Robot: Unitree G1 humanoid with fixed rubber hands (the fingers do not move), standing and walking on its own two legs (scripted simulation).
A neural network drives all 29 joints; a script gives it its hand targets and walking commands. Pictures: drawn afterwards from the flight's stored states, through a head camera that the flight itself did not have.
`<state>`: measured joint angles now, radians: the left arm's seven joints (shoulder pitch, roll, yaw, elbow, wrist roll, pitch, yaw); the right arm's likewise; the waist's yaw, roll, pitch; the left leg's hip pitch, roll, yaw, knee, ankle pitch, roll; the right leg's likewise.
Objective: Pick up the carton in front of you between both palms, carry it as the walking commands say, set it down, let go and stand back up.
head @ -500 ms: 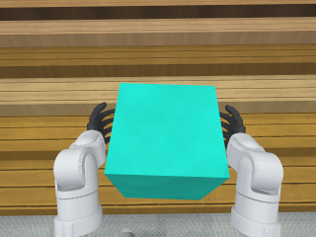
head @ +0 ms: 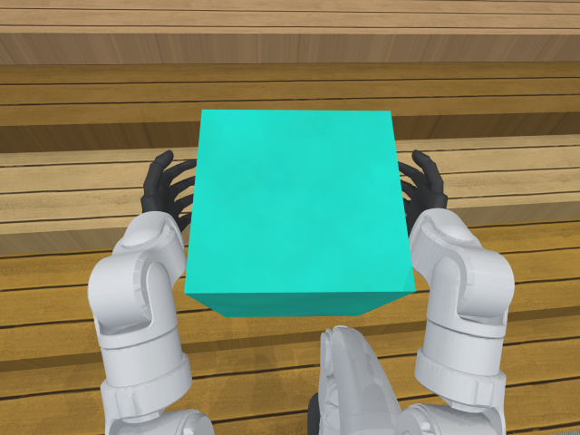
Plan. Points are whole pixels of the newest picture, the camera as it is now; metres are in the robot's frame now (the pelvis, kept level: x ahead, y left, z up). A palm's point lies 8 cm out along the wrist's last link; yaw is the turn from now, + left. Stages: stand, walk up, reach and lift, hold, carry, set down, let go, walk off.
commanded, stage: carry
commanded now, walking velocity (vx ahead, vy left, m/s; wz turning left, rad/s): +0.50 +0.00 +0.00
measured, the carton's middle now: (294, 231) +0.37 -0.02 +0.06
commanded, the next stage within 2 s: none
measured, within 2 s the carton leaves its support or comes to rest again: neither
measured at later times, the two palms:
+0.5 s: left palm out of the picture +0.70 +0.11 +0.32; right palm out of the picture +0.71 -0.19 +0.29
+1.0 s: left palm out of the picture +1.05 +0.05 +0.39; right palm out of the picture +1.04 -0.26 +0.41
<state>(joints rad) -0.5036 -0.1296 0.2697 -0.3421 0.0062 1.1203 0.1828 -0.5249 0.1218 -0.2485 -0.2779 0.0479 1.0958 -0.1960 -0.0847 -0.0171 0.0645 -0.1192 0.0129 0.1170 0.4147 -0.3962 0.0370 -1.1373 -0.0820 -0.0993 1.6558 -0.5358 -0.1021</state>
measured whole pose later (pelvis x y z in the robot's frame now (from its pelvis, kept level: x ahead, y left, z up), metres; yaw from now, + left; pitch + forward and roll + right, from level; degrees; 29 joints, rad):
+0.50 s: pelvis +0.36 -0.04 +0.12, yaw -1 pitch +3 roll +4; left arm -0.67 -0.06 0.28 -0.15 -0.05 1.22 0.18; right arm -0.63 0.10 -0.29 -0.22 -0.04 1.24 -0.20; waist 0.07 0.00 -0.05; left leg -1.15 0.07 0.14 1.66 -0.40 0.11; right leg -0.09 -0.01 -0.10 0.37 -0.34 -0.10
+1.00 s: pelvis +0.68 -0.09 +0.24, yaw -1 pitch +5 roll -2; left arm -0.66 -0.11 0.34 -0.19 0.06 1.24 0.17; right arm -0.71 0.08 -0.29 -0.09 0.03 1.22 -0.21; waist -0.07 0.00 -0.03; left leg -0.02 0.09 0.09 0.28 -0.32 0.02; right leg -1.08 -0.10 -0.11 1.29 -0.37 -0.12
